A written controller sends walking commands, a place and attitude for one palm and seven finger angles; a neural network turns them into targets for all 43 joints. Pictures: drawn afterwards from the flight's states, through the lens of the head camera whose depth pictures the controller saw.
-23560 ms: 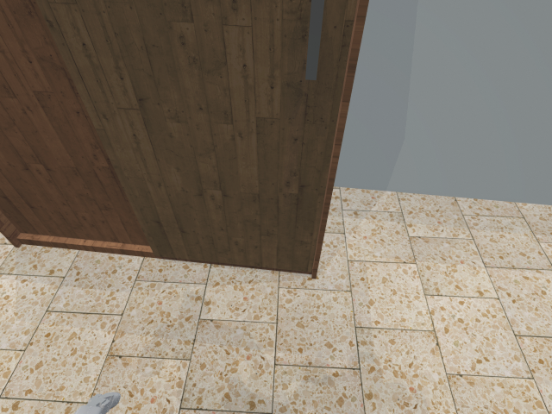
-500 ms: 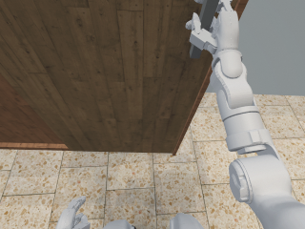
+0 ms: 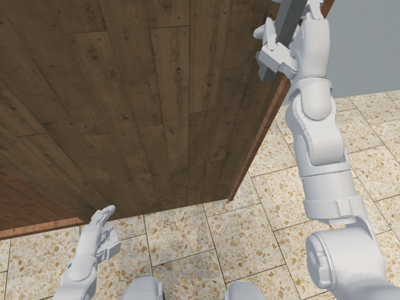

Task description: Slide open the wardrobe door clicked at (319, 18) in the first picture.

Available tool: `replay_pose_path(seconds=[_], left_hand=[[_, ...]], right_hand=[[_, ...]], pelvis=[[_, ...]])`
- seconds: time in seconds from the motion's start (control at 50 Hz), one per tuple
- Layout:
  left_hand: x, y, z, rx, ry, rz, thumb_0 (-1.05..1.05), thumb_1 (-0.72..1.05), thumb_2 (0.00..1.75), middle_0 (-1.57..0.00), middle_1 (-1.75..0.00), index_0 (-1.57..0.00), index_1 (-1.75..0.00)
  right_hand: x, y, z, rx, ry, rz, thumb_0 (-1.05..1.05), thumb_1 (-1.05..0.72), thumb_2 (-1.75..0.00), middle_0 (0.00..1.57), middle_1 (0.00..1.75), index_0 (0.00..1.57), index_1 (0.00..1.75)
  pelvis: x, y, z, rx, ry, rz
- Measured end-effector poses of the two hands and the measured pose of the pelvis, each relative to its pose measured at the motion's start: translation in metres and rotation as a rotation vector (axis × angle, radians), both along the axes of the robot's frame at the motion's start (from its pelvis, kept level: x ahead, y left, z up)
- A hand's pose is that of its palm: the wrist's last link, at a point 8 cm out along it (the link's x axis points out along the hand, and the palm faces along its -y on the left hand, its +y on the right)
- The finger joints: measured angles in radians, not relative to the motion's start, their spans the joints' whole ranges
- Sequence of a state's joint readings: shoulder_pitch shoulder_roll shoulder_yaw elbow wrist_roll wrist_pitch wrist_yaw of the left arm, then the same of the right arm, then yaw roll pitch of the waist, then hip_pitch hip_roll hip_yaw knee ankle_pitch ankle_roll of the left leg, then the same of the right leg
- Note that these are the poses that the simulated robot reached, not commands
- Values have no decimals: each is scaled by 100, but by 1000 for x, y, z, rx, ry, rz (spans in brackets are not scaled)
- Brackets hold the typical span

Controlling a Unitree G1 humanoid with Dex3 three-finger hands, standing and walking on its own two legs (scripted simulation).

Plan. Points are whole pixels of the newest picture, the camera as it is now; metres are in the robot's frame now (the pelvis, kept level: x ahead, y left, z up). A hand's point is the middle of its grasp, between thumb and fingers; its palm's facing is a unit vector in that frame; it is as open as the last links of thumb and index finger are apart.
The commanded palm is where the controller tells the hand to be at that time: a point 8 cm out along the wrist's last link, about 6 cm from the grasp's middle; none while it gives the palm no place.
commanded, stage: step sideways, sliding the door along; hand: right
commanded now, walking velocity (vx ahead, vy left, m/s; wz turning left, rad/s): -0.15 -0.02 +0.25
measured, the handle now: (278, 22) +0.49 -0.12 +0.24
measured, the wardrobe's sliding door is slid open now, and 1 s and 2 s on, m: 0.01 0.22 0.28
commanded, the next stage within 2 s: none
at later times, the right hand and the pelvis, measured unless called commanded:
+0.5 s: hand (187, 59) +0.42 +0.02 +0.23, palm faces -0.19 +0.98 -0.03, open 6.8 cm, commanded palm +0.40 +0.05 +0.23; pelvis +0.08 +0.04 +0.00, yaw +0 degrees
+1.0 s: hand (137, 69) +0.40 +0.08 +0.22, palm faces -0.32 +0.93 -0.18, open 7.7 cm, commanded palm +0.40 +0.08 +0.23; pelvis +0.09 +0.07 +0.00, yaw +9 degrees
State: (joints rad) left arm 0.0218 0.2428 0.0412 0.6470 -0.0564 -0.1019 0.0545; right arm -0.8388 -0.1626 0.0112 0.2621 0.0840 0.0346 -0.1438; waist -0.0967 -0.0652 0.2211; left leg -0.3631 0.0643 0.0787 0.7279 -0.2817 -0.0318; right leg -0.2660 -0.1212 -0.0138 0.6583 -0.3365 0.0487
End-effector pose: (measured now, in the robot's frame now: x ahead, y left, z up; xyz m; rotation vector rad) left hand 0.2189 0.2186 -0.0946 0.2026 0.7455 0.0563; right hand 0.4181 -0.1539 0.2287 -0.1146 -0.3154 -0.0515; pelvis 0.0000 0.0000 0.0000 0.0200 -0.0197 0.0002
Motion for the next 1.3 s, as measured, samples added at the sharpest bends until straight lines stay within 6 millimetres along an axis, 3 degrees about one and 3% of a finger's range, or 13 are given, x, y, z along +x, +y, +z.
replay_pose_path(seconds=[0.2,0.3,0.44,0.58,0.64,0.72,0.78,0.92,1.06,1.14,1.3], left_hand=[[26,20,-6,-75,18,-110,2,90,90,-20,-30,-20,-30],[45,17,4,-68,11,-102,2,90,90,-20,-30,-20,-30],[80,-5,13,-92,-40,-165,2,90,90,-20,-30,-20,-30],[111,-22,9,-164,-86,-198,2,90,90,-20,-30,-20,-30],[120,-19,8,-165,-58,-176,2,90,90,-20,-30,-20,-30],[123,-7,24,-121,-51,-108,2,90,89,-20,-30,-20,-30],[122,5,30,-99,-75,-45,2,90,89,-20,-30,-20,-30],[102,30,39,-119,-77,30,2,90,90,-20,-30,-20,-30],[75,64,29,-111,-103,55,2,90,90,-20,-30,-20,-30],[43,83,28,-75,-86,110,2,90,90,-20,-30,-20,-30],[-40,116,20,-44,60,165,2,90,90,-20,-30,-20,-30]], right_hand=[[-5,33,-1,-6,-25,-51,-6,-73,-86,46,140,15,132],[-9,56,-1,22,-35,10,-5,-74,-84,46,140,15,132],[-10,94,-6,66,-94,201,-3,-77,-82,45,140,10,126],[-11,135,-11,68,-163,315,-6,-73,-78,44,139,8,121],[-13,148,-10,53,-157,359,-6,-71,-75,44,139,9,119],[-13,161,-8,49,-128,433,-3,-68,-72,42,139,13,120],[-13,166,-8,20,-135,489,-3,-67,-71,41,139,11,116],[-13,173,-5,-61,-145,495,-7,-63,-71,48,140,8,121],[-18,186,-8,-15,-162,369,-7,-65,-79,53,140,8,125],[-20,193,-9,110,-129,355,-4,-72,-84,48,140,9,126],[-21,195,-9,115,-118,322,-3,-73,-84,48,140,11,128]], pelvis=[[31,45,4,-26,2,-50],[40,40,14,-27,46,-54],[64,32,3,0,60,-26],[93,44,-9,6,-1,16],[102,46,-3,11,-10,6],[102,41,12,-17,8,36],[103,34,10,1,10,72],[101,49,12,3,-10,145],[79,79,-3,3,-19,173],[59,79,2,-12,3,187],[25,95,8,3,-7,221]])
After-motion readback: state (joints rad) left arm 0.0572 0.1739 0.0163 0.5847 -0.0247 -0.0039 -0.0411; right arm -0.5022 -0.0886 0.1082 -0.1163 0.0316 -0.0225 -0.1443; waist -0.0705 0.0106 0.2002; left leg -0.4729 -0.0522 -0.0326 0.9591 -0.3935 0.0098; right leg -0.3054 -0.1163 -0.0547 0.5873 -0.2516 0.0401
